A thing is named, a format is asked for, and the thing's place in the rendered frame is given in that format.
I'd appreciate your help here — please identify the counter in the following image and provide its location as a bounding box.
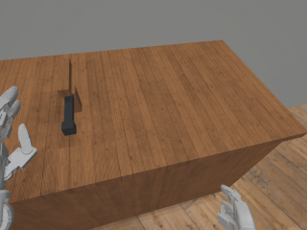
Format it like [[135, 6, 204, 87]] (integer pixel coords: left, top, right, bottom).
[[0, 39, 307, 230]]

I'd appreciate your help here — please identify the robot left forearm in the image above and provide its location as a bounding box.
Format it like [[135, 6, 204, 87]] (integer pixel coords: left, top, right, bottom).
[[0, 190, 14, 230]]

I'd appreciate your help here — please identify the robot left hand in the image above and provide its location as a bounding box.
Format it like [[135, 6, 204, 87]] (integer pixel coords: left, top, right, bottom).
[[0, 85, 37, 191]]

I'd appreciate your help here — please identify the robot right hand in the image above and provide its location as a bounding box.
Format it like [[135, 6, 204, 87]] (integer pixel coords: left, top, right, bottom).
[[218, 184, 256, 230]]

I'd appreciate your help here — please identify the tap lever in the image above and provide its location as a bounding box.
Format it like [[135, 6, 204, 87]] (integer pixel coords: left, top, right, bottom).
[[61, 94, 77, 136]]

